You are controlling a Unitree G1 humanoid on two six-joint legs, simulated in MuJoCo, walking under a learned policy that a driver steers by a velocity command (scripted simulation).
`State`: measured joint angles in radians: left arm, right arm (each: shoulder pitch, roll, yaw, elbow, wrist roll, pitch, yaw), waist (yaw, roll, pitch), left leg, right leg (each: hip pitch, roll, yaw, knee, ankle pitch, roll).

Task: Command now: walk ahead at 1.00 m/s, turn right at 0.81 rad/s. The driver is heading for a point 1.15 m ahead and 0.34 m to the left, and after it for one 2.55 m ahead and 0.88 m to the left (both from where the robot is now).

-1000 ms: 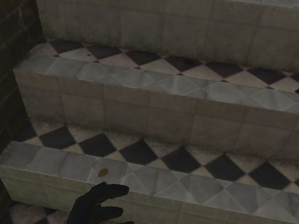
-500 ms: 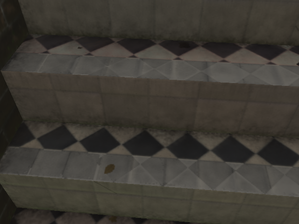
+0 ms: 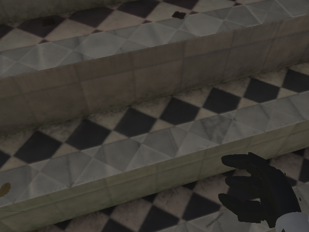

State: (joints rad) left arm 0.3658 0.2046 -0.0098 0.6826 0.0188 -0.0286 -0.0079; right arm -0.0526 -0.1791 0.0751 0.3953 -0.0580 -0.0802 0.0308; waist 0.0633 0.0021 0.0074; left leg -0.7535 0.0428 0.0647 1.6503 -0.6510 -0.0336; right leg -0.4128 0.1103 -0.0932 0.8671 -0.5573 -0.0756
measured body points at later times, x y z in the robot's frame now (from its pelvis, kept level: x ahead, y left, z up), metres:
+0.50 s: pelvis +0.08 -0.14 -0.01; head +0.06 -0.16 +0.44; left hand +0.14 +0.11 -0.10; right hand +0.36 -0.32 -0.04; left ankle +0.02 -0.05 -0.45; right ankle +0.08 -0.25 -0.68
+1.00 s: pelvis +0.16 -0.16 +0.05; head +0.15 -0.15 +0.50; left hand +0.34 +0.09 +0.06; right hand +0.28 -0.33 -0.09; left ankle +0.11 -0.10 -0.68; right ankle +0.27 -0.26 -0.31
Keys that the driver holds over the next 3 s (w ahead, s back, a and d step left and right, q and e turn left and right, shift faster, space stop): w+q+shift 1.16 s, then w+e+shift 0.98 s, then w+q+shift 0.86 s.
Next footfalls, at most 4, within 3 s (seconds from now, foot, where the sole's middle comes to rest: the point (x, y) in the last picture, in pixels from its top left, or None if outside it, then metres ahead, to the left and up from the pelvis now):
0.08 left None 0.01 0.09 -0.71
0.32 right None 0.12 -0.25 -0.72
0.72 left None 0.15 -0.08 -0.71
1.16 right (230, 213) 0.43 -0.19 -0.49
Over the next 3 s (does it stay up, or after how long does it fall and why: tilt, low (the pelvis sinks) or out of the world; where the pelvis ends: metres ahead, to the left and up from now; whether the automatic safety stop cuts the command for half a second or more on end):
stays up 0.94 0.03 0.85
